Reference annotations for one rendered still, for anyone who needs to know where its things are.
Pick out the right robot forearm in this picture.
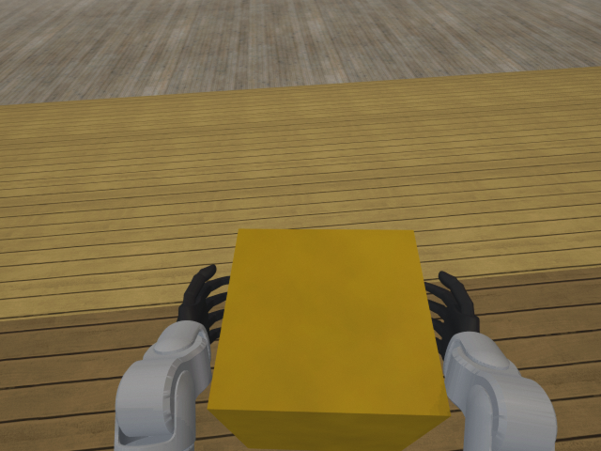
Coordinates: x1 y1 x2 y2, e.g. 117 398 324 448
443 332 558 451

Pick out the left robot hand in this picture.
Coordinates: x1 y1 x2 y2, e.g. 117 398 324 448
177 264 230 344

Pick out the left robot forearm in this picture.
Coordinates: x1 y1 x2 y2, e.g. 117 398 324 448
114 320 212 451

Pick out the right robot hand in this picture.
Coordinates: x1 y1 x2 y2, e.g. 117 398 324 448
424 271 480 361

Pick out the carton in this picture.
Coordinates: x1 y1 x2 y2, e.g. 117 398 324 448
208 229 451 451

